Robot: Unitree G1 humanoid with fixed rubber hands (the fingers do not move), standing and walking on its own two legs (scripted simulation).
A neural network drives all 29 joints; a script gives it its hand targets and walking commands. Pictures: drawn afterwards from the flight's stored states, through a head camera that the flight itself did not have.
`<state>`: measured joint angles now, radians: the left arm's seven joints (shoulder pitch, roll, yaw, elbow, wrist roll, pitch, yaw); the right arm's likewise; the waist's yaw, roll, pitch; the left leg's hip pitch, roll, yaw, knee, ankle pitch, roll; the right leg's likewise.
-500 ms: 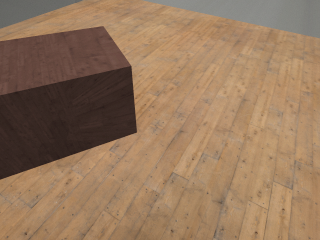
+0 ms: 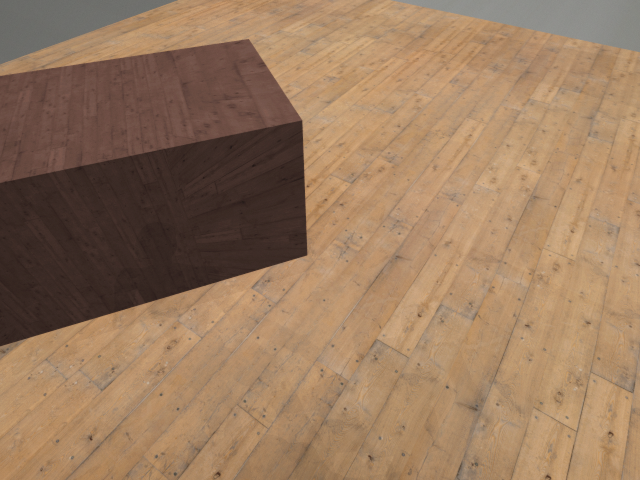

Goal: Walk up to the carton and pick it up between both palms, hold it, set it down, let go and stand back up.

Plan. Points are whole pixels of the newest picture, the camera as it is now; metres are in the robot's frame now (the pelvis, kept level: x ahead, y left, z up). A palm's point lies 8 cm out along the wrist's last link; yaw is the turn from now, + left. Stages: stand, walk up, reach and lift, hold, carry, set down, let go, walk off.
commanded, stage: walk up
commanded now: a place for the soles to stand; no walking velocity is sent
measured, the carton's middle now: out of the picture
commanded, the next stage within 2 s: none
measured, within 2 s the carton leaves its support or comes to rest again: neither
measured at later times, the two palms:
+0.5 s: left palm out of the picture +0.11 +0.44 -0.11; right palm (447, 459) +0.20 -0.18 -0.16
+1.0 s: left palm out of the picture +0.07 +0.63 -0.13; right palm (298, 332) +0.39 +0.04 -0.14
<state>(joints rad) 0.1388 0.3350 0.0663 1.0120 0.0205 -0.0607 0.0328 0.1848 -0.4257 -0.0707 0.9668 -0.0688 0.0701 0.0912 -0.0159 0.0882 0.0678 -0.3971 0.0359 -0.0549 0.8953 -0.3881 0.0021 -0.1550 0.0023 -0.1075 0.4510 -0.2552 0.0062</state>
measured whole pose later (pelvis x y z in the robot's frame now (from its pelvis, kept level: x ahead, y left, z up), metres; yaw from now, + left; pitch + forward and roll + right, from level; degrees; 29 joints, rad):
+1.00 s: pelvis +0.16 +0.29 -0.05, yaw +23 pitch -4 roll +1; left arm 0.25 0.48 0.04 0.96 0.00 -0.09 0.05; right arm 0.15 -0.43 -0.09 0.78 -0.02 0.03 0.10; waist -0.01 0.00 0.13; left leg -0.51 -0.04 0.07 0.91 -0.33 0.06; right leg -0.50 -0.10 -0.03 1.19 -0.53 -0.05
